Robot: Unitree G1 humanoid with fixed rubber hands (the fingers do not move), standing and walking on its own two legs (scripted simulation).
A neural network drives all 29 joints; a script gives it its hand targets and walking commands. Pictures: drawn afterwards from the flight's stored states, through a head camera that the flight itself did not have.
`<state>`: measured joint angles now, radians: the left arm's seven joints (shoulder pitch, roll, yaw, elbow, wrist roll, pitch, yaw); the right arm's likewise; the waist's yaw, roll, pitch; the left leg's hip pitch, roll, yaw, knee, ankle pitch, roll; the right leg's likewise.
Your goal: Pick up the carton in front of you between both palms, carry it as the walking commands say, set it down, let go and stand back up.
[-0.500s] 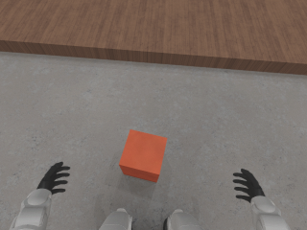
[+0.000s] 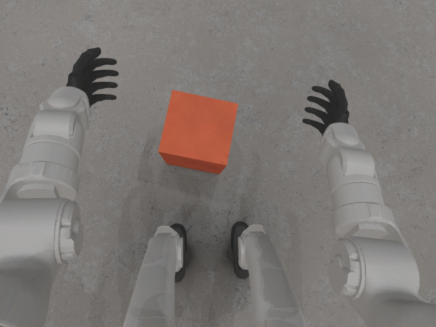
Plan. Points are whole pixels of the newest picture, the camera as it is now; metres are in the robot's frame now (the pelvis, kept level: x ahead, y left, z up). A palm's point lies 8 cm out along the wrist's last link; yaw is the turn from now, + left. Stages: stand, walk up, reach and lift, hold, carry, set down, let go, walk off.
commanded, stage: reach and lift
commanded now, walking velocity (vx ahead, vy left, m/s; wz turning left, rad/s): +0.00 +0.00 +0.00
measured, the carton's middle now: (198, 137) +0.54 +0.01 -0.55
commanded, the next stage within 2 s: none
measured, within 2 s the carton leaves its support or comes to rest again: leaves its support in 2.00 s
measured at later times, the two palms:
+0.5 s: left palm (118, 77) +0.57 +0.19 -0.17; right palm (293, 111) +0.50 -0.19 -0.18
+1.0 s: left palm (140, 116) +0.56 +0.19 -0.41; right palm (263, 136) +0.50 -0.18 -0.41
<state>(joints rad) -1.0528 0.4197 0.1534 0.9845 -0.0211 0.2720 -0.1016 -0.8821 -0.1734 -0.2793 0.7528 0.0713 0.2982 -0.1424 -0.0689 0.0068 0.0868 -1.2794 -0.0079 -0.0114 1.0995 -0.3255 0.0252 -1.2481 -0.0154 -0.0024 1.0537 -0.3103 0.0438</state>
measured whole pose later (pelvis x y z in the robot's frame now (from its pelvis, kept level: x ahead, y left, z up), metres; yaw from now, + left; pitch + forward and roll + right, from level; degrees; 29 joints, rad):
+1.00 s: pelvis -0.03 -0.03 -0.26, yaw -3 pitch +39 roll -5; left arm -1.64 0.61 0.00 1.25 -0.17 0.15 -0.08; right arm -1.39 -0.13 -0.25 0.88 0.16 0.18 -0.26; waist -0.07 -0.05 0.33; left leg -2.20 -0.01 -0.10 2.06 -0.54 -0.03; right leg -2.17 0.06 -0.03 2.01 -0.54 0.05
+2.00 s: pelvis -0.02 -0.01 -0.31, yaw -4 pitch +35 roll -5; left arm -1.64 0.44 -0.01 1.21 -0.06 0.21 -0.04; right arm -1.49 -0.12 -0.45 0.98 0.03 0.21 -0.17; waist -0.01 -0.07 0.39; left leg -2.28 0.01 -0.05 2.27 -0.59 0.03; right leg -2.23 0.09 0.02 2.21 -0.58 0.10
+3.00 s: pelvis +0.00 -0.03 -0.10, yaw +2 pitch +37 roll -2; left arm -0.88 0.03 0.35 0.73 0.24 0.42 -0.03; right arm -0.79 0.15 -0.53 0.57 -0.21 0.36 -0.12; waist -0.02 -0.03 -0.26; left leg -1.68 -0.04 -0.07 1.52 -0.48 -0.02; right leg -1.65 0.06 0.04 1.51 -0.51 0.04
